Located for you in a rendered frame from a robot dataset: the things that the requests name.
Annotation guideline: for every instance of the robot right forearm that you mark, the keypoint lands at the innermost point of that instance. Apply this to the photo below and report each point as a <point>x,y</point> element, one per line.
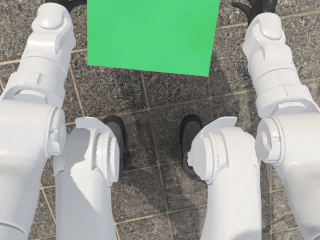
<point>271,68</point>

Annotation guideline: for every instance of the robot right hand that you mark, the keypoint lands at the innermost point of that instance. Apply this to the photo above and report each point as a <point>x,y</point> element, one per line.
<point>257,7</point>

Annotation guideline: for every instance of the robot left forearm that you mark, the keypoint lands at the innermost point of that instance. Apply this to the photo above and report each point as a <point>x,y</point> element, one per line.
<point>44,65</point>

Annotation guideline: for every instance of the robot right upper arm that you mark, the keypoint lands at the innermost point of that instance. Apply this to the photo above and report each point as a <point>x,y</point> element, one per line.
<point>291,143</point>

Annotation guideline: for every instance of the carton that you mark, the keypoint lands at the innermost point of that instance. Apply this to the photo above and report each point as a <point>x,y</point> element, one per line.
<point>167,36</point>

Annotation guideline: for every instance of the left robot shin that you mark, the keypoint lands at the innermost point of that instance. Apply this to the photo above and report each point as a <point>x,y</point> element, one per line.
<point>81,122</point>

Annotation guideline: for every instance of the robot left upper arm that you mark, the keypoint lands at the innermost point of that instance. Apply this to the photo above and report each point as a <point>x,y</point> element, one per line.
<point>30,133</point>

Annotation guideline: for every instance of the right robot foot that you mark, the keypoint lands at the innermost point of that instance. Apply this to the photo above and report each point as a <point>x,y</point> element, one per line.
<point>190,126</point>

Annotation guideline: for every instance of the robot left hand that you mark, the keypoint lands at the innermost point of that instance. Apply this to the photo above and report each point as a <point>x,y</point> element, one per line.
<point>68,4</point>

